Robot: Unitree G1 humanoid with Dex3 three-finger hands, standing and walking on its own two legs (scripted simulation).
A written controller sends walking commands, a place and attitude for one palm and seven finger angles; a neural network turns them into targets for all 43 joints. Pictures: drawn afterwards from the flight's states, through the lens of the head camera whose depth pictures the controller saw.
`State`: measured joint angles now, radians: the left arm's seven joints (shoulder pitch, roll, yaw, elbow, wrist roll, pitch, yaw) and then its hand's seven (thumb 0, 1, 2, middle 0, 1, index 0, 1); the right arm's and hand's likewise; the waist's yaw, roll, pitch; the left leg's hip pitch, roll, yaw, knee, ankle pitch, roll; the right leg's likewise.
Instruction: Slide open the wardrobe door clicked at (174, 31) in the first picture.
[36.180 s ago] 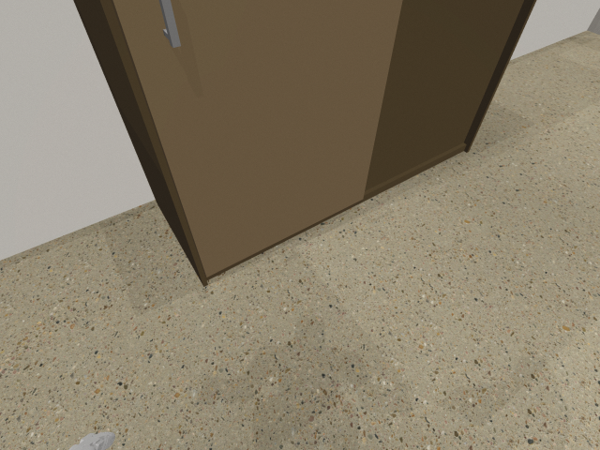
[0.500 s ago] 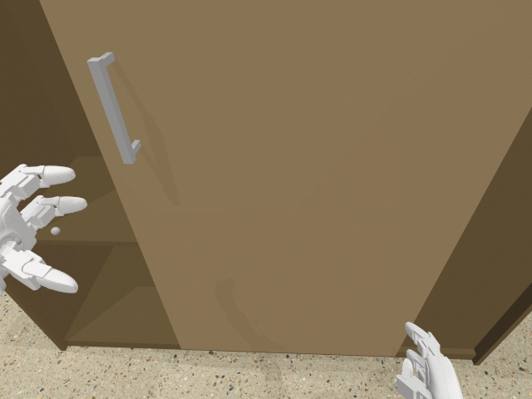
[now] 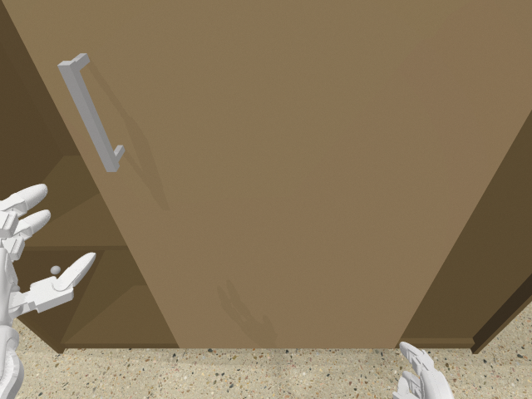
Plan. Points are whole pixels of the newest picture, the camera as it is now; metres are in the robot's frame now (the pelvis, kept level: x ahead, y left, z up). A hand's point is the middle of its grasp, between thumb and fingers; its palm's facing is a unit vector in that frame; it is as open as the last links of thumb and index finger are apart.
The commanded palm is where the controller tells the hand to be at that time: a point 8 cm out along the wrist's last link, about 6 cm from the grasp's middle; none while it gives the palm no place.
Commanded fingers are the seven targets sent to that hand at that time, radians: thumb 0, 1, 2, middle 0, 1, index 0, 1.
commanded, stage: draw the hand back to the body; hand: left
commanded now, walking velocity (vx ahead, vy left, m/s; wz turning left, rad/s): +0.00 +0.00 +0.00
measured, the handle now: (97, 116) +0.44 +0.32 +0.24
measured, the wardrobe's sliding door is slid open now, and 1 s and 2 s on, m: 0.46 0.46 0.46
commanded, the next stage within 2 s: step back with the hand held close in 0.54 s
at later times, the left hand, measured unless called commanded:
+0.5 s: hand (64, 290) +0.18 +0.25 +0.16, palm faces +0.46 -0.81 -0.36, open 7.5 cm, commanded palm +0.13 +0.29 +0.17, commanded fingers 0.00 0.90 0.90 -0.20 -0.30 -0.20 -0.30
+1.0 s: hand (59, 296) +0.18 +0.26 +0.15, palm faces +0.36 -0.82 -0.45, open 7.4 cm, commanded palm +0.12 +0.31 +0.17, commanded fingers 0.00 0.90 0.90 -0.20 -0.30 -0.20 -0.30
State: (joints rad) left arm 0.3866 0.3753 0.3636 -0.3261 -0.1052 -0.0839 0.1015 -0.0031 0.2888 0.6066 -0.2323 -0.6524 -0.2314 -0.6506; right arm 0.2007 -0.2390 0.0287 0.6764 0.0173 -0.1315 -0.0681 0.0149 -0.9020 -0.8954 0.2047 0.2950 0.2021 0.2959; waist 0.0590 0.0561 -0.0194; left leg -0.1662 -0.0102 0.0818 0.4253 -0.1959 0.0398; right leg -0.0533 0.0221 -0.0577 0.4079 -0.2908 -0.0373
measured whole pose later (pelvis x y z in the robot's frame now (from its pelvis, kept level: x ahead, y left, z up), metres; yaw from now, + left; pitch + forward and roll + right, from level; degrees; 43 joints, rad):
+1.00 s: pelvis -0.02 +0.01 +0.00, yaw -1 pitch +0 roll -1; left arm 0.54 0.41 0.36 -0.46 -0.08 -0.14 0.11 0.01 0.88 0.90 -0.22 -0.30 -0.21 -0.30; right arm 0.18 -0.25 0.01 0.56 0.02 0.02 -0.09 0.01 -0.90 -0.90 0.20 0.29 0.20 0.30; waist 0.02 0.03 -0.01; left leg -0.29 0.01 0.09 0.44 -0.16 0.05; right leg -0.17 0.03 -0.05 0.41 -0.24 -0.02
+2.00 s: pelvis -0.17 +0.07 -0.02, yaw -5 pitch +2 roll -5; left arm 0.46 0.45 0.43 -0.52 -0.06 -0.29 0.14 0.01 0.89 0.90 -0.21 -0.30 -0.21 -0.30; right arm 0.16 -0.19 0.02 0.65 -0.03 -0.14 -0.04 0.01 -0.90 -0.90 0.21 0.30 0.20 0.30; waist 0.09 -0.01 -0.03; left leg -0.58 0.03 0.11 0.54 -0.14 -0.04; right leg -0.09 0.02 0.02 0.40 -0.32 -0.01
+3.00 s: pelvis -0.23 +0.18 +0.00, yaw -4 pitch +3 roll +1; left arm 0.54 0.45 0.40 -0.50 -0.06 -0.12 0.14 0.01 0.89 0.90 -0.21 -0.30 -0.21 -0.30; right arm 0.19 -0.18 0.02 0.61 -0.02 -0.10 -0.06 0.01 -0.90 -0.90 0.21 0.30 0.20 0.30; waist -0.02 -0.04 -0.04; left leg -0.25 -0.05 0.10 0.41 -0.20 0.04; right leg -0.12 0.06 -0.06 0.37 -0.31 -0.09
